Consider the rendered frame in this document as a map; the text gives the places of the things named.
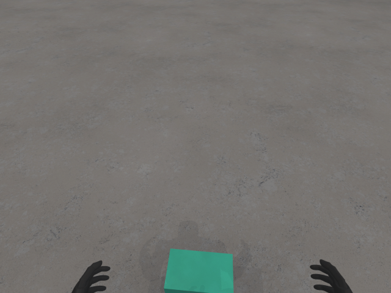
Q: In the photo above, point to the left robot hand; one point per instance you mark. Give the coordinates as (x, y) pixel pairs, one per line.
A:
(84, 283)

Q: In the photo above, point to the carton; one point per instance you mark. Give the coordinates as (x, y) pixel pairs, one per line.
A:
(191, 271)

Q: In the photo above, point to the right robot hand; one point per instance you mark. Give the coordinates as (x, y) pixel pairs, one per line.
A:
(334, 278)

